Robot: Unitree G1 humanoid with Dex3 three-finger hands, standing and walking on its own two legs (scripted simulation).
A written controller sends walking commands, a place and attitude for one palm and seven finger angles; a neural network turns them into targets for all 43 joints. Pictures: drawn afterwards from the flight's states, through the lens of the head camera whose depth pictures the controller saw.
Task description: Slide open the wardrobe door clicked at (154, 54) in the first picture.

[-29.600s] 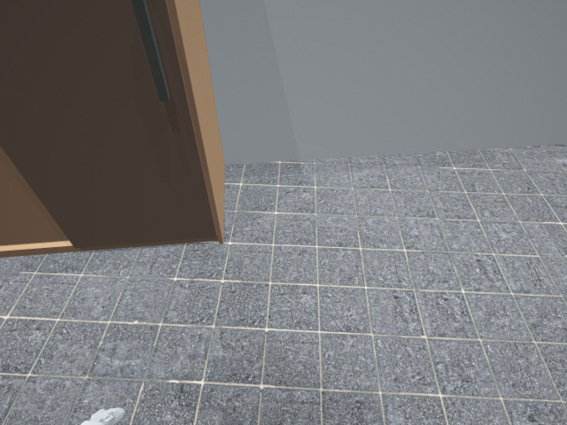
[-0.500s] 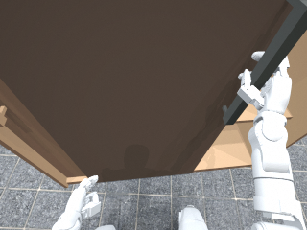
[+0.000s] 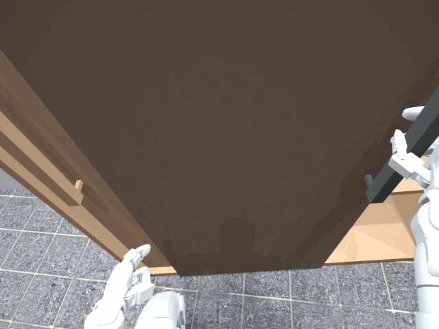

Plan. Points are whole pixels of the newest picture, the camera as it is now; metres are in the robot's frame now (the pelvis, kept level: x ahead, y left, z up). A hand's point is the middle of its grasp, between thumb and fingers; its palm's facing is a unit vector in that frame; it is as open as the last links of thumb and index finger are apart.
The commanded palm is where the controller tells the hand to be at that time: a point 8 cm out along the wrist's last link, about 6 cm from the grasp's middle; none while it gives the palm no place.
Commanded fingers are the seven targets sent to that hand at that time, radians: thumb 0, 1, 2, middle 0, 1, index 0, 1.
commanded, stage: stop walking and hold the door there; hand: right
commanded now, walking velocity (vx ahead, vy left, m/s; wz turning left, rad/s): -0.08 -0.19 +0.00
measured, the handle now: (408, 135) +0.37 -0.33 +0.13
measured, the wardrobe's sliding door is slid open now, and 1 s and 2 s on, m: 0.43 0.43 0.42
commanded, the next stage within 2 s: none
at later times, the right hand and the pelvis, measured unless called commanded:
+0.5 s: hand (400, 156) +0.34 -0.31 +0.12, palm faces +0.52 +0.82 -0.24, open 6.6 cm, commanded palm +0.29 -0.34 +0.10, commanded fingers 0.00 -0.90 -0.90 0.45 1.40 0.45 1.40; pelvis -0.01 +0.01 -0.02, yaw +3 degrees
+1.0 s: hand (401, 155) +0.34 -0.31 +0.12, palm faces +0.54 +0.80 -0.28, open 6.3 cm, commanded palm +0.29 -0.33 +0.10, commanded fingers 0.00 -0.90 -0.90 0.45 1.40 0.45 1.40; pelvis -0.02 +0.03 -0.01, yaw +5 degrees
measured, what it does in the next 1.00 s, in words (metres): steps on the spot: left foot, then right foot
